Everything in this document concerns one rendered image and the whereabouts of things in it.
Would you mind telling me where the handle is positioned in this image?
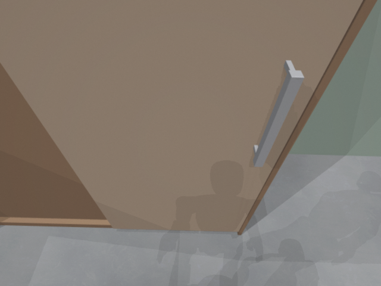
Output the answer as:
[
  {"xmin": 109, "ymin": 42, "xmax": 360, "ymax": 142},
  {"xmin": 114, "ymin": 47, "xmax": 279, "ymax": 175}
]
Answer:
[{"xmin": 253, "ymin": 60, "xmax": 304, "ymax": 167}]

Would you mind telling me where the wardrobe door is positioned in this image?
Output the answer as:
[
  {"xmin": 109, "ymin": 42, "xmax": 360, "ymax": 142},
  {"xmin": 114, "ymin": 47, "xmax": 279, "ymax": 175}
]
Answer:
[
  {"xmin": 0, "ymin": 0, "xmax": 363, "ymax": 232},
  {"xmin": 0, "ymin": 63, "xmax": 107, "ymax": 220}
]

